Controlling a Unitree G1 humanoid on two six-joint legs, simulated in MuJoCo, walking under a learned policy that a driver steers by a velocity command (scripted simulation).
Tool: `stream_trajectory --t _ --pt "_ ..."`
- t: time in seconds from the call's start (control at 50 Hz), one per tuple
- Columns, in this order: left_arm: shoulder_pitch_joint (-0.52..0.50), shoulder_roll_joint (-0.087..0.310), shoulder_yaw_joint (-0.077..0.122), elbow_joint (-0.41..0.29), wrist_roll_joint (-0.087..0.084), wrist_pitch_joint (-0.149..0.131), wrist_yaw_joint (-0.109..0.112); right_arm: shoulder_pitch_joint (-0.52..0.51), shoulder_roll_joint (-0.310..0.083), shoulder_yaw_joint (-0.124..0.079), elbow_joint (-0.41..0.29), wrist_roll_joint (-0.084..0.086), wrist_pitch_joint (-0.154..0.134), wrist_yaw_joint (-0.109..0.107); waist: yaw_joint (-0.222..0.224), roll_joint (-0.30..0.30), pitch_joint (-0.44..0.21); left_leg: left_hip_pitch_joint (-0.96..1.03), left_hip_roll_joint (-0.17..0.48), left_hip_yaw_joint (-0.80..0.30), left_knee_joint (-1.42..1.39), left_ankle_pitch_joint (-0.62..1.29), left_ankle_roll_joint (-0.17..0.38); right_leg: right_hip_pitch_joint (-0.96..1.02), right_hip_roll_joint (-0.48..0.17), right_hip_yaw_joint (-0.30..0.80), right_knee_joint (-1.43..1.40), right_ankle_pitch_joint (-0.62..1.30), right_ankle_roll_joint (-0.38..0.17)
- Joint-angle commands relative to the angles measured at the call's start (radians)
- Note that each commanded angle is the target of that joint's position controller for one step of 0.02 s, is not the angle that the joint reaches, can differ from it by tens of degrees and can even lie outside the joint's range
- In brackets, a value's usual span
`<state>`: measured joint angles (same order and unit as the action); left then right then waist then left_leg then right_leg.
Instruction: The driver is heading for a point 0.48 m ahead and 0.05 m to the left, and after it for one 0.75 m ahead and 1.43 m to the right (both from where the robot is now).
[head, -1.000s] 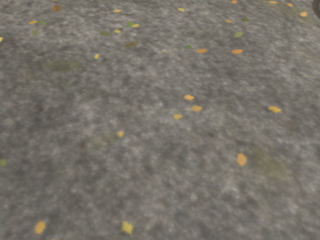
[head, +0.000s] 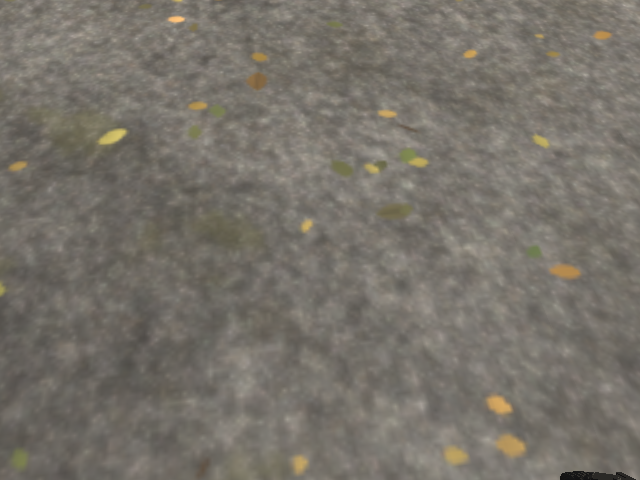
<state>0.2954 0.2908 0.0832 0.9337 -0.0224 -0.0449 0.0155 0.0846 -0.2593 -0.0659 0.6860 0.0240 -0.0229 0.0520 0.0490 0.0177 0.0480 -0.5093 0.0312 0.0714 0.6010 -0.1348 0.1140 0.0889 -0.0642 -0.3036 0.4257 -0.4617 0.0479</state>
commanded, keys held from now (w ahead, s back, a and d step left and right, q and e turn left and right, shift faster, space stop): w+q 0.04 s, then q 0.20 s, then no key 0.56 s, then e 0.06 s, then w+e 0.14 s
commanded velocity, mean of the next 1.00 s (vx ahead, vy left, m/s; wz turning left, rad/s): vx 0.16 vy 0.00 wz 0.23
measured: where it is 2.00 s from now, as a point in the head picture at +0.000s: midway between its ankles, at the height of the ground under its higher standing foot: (370, 337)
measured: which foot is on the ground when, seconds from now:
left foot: down 0.00-0.48, up 0.50-0.72, down 0.74-1.00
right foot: down 0.00-0.02, up 0.04-0.44, down 0.46-0.92, up 0.94-1.00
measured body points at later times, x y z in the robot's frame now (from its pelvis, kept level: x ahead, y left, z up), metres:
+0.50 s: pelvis +0.22 +0.00 +0.01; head +0.24 +0.01 +0.46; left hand +0.33 +0.29 -0.09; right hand +0.40 -0.25 -0.09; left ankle +0.13 +0.09 -0.71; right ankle +0.34 -0.09 -0.72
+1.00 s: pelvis +0.27 +0.02 +0.01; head +0.27 +0.02 +0.46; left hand +0.33 +0.31 -0.11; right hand +0.39 -0.23 -0.11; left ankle +0.18 +0.14 -0.72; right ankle +0.32 -0.08 -0.70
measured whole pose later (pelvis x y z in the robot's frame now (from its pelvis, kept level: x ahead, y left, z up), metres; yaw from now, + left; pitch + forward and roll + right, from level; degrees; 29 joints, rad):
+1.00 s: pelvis +0.27 +0.02 +0.01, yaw +12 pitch +0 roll +0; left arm 0.17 0.28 0.05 0.88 -0.02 -0.01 -0.01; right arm 0.31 -0.24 -0.06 0.82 -0.01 -0.02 -0.05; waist -0.01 -0.01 0.00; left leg -0.17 0.03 0.00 0.56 -0.39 -0.01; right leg -0.42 0.01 0.01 0.79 -0.42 -0.04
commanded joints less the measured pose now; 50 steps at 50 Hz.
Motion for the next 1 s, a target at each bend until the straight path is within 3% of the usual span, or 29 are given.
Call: stream_trajectory --t 0.02,0.04,0.06,0.08,0.1,0.12,0.16,0.22,0.28,0.38,0.44,0.46,0.48,0.5,0.52,0.54,0.56,0.62,0.66,0.72,0.74,0.76,0.78,0.82,0.86,0.9,0.94,0.96,1.0 --pt "0.002 0.069 0.0 -0.114 0.039 -0.016 0.0 0.372 -0.326 -0.121 0.034 0.008 0.007 -0.036 -0.156 0.192 -0.252 0.762 0.156 -0.402 -0.077 -0.029 0.196 -0.559 -0.045 0.055 0.763 0.303 -0.043" --pt "-0.006 0.044 -0.02 -0.146 0.026 -0.06 -0.014 0.353 -0.321 -0.104 -0.01 -0.001 -0.014 -0.026 -0.126 0.204 -0.407 0.916 0.312 -0.903 -0.267 -0.206 0.342 -0.794 0.108 0.305 0.967 -0.16 -0.028" --pt "-0.145 0.13 0.001 -0.175 -0.017 -0.087 -0.024 0.326 -0.242 -0.078 -0.014 -0.013 -0.03 -0.016 -0.174 0.085 -0.318 0.863 0.301 -0.81 -0.322 -0.087 0.278 -0.893 0.058 0.39 0.994 -0.095 -0.047" --pt "-0.17 0.127 -0.001 -0.188 -0.024 -0.1 -0.024 0.266 -0.216 -0.069 -0.02 -0.018 -0.041 -0.015 -0.136 0.054 -0.204 0.724 0.269 -0.645 -0.3 0.107 0.241 -0.89 0.02 0.38 0.93 -0.013 -0.062" --pt "-0.151 0.125 0.002 -0.167 0.002 -0.098 -0.014 0.189 -0.185 -0.06 -0.033 -0.014 -0.043 -0.018 -0.085 -0.017 -0.14 0.575 0.219 -0.508 -0.28 0.301 0.203 -0.826 -0.022 0.378 0.851 0.043 -0.054" --pt "-0.13 0.14 0.012 -0.157 0.021 -0.086 -0.007 0.14 -0.159 -0.052 -0.049 -0.017 -0.041 -0.024 -0.051 -0.009 -0.116 0.462 0.187 -0.418 -0.278 0.435 0.18 -0.749 -0.046 0.376 0.791 0.072 -0.043" --pt "-0.099 0.125 0.015 -0.157 0.03 -0.051 -0.005 0.115 -0.163 -0.05 -0.064 -0.025 -0.036 -0.035 -0.016 0.002 -0.119 0.343 0.15 -0.35 -0.293 0.581 0.172 -0.658 -0.043 0.364 0.729 0.105 -0.014" --pt "-0.13 0.083 0.003 -0.178 0.039 -0.026 0.005 0.14 -0.203 -0.063 -0.058 -0.019 -0.027 -0.057 -0.015 0.024 -0.13 0.289 0.105 -0.279 -0.279 0.682 0.159 -0.646 0.003 0.344 0.572 0.207 0.025" --pt "-0.195 0.066 -0.01 -0.194 0.032 -0.021 -0.001 0.146 -0.188 -0.058 -0.055 -0.008 -0.002 -0.078 -0.043 0.071 -0.157 0.294 0.068 -0.244 -0.249 0.587 0.108 -0.607 0.034 0.341 0.366 0.372 0.036" --pt "-0.268 0.089 -0.008 -0.214 0.029 -0.028 -0.025 0.175 -0.164 -0.043 -0.03 -0.022 0.013 -0.085 -0.089 0.098 -0.145 0.351 0.112 -0.319 -0.189 0.442 0.084 -0.559 0.049 0.358 0.193 0.435 0.013" --pt "-0.214 0.109 0.003 -0.203 0.042 -0.047 -0.031 0.139 -0.139 -0.029 -0.025 -0.018 0.01 -0.085 -0.044 0.105 -0.127 0.375 0.107 -0.368 -0.087 0.375 0.051 -0.47 0.051 0.345 0.036 0.466 -0.047" --pt "-0.196 0.128 0.005 -0.202 0.055 -0.057 -0.028 0.158 -0.118 -0.021 -0.023 -0.024 0.005 -0.084 -0.039 0.063 -0.144 0.347 0.05 -0.352 -0.027 0.31 0.009 -0.36 0.003 0.385 -0.023 0.721 -0.08" --pt "-0.188 0.183 0.012 -0.214 0.075 -0.059 -0.022 0.229 -0.087 -0.012 -0.029 -0.047 -0.006 -0.083 -0.086 -0.069 -0.216 0.258 -0.037 -0.303 0.094 0.08 -0.037 -0.184 -0.137 0.504 0.041 1.099 -0.154" --pt "-0.161 0.14 0.001 -0.198 0.08 -0.044 -0.018 0.316 -0.077 -0.005 -0.008 -0.037 -0.004 -0.085 -0.097 -0.22 -0.288 0.146 -0.103 -0.244 0.226 -0.325 -0.101 -0.064 -0.271 0.662 0.048 1.208 -0.317" --pt "-0.131 0.061 -0.022 -0.184 0.053 -0.034 -0.022 0.278 -0.132 -0.012 -0.009 -0.034 0.012 -0.086 -0.064 -0.231 -0.293 0.093 -0.078 -0.238 0.323 -0.561 -0.145 -0.077 -0.328 0.775 -0.002 1.067 -0.373" --pt "-0.13 0.058 -0.028 -0.179 0.041 -0.027 -0.027 0.222 -0.165 -0.024 -0.017 -0.023 0.031 -0.089 -0.044 -0.18 -0.259 0.053 -0.062 -0.239 0.397 -0.572 -0.164 -0.096 -0.302 0.778 -0.031 0.878 -0.356" --pt "-0.147 0.079 -0.024 -0.178 0.037 -0.018 -0.029 0.19 -0.164 -0.028 -0.013 -0.018 0.053 -0.092 -0.044 -0.14 -0.226 0.033 -0.05 -0.23 0.448 -0.536 -0.181 -0.132 -0.269 0.744 -0.051 0.713 -0.324" --pt "-0.264 0.097 -0.021 -0.188 0.04 0.007 -0.027 0.194 -0.109 -0.017 0.013 -0.018 0.081 -0.091 -0.084 -0.157 -0.128 0.139 -0.009 -0.175 0.258 -0.422 -0.193 -0.332 -0.16 0.586 -0.125 0.408 -0.235" --pt "-0.259 0.092 -0.02 -0.177 0.04 0.022 -0.022 0.196 -0.075 -0.007 0.04 -0.021 0.072 -0.087 -0.069 -0.186 -0.135 0.237 -0.022 -0.125 0.1 -0.306 -0.185 -0.359 -0.113 0.514 -0.123 0.377 -0.22" --pt "-0.228 0.078 -0.027 -0.153 0.025 0.028 -0.016 0.218 -0.075 -0.011 0.079 -0.029 0.064 -0.081 -0.079 -0.163 -0.153 0.374 -0.039 -0.087 -0.147 -0.076 -0.143 -0.382 -0.088 0.48 -0.102 0.207 -0.181" --pt "-0.207 0.062 -0.033 -0.143 0.027 0.024 -0.017 0.194 -0.099 -0.012 0.068 -0.043 0.063 -0.081 -0.068 -0.127 -0.142 0.403 0.005 -0.136 -0.162 -0.032 -0.119 -0.42 -0.073 0.47 -0.098 0.111 -0.133" --pt "-0.198 0.062 -0.035 -0.139 0.038 0.018 -0.022 0.172 -0.141 -0.018 0.052 -0.047 0.062 -0.085 -0.043 -0.062 -0.114 0.376 0.072 -0.2 -0.173 -0.048 -0.087 -0.445 -0.034 0.431 -0.065 0.045 -0.092" --pt "-0.203 0.045 -0.034 -0.141 0.04 0.016 -0.023 0.166 -0.148 -0.022 0.078 -0.044 0.057 -0.081 -0.017 0.054 -0.078 0.232 0.056 -0.203 -0.184 -0.254 -0.059 -0.376 0.026 0.351 -0.041 0.093 -0.057" --pt "-0.229 0.045 -0.035 -0.129 0.037 0.016 -0.018 0.137 -0.086 -0.005 0.079 -0.053 0.033 -0.077 -0.025 0.06 -0.048 0.152 0.043 -0.193 -0.235 -0.317 -0.081 -0.299 0.028 0.347 0.023 0.209 -0.052" --pt "-0.227 0.07 -0.027 -0.121 0.025 0.024 -0.01 0.143 -0.12 -0.017 0.082 -0.046 0.013 -0.083 -0.035 0.054 -0.023 0.194 0.033 -0.17 -0.21 -0.224 -0.099 -0.354 0.035 0.356 0.055 0.276 -0.074" --pt "-0.234 0.063 -0.025 -0.123 0.015 0.029 -0.006 0.207 -0.138 -0.026 0.093 -0.04 0.009 -0.095 -0.063 0.075 -0.035 0.245 0.052 -0.183 -0.23 -0.36 -0.071 -0.435 0.081 0.328 0.115 0.13 -0.082" --pt "-0.273 0.063 -0.017 -0.145 -0.002 0.025 -0.013 0.26 -0.179 -0.041 0.088 -0.029 0.007 -0.106 -0.102 0.164 0.019 0.307 0.195 -0.348 -0.331 -0.544 0.025 -0.613 0.119 0.266 0.293 0.019 -0.085" --pt "-0.307 0.064 -0.016 -0.169 -0.005 0.016 -0.022 0.267 -0.201 -0.05 0.086 -0.023 0.0 -0.112 -0.116 0.194 0.065 0.323 0.294 -0.45 -0.377 -0.557 0.079 -0.702 0.071 0.287 0.397 0.006 -0.098" --pt "-0.319 0.065 -0.01 -0.186 -0.015 0.002 -0.039 0.276 -0.178 -0.047 0.087 -0.025 -0.024 -0.119 -0.121 0.147 0.106 0.429 0.367 -0.496 -0.393 -0.41 0.118 -0.87 -0.002 0.363 0.519 -0.065 -0.119"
